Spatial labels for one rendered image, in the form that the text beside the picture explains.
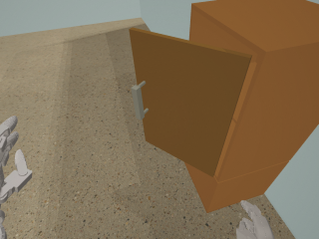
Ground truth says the cupboard door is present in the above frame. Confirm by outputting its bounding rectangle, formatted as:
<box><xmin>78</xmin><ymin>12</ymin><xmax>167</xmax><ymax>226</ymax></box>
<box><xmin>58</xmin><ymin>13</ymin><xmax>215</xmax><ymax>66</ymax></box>
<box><xmin>129</xmin><ymin>27</ymin><xmax>252</xmax><ymax>177</ymax></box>

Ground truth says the robot left hand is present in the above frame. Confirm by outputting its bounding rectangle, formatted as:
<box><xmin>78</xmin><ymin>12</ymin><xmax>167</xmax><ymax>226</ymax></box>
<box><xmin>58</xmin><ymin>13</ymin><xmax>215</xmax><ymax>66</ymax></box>
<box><xmin>0</xmin><ymin>116</ymin><xmax>32</xmax><ymax>209</ymax></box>

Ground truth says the robot right hand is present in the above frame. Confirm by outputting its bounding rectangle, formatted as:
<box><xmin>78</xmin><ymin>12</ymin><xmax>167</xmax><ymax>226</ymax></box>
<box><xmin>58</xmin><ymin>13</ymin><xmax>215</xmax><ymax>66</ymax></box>
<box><xmin>236</xmin><ymin>200</ymin><xmax>275</xmax><ymax>239</ymax></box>

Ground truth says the handle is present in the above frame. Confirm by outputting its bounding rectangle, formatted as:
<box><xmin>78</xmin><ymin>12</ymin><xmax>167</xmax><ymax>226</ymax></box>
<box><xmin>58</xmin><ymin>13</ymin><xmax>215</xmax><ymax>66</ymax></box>
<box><xmin>131</xmin><ymin>81</ymin><xmax>149</xmax><ymax>120</ymax></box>

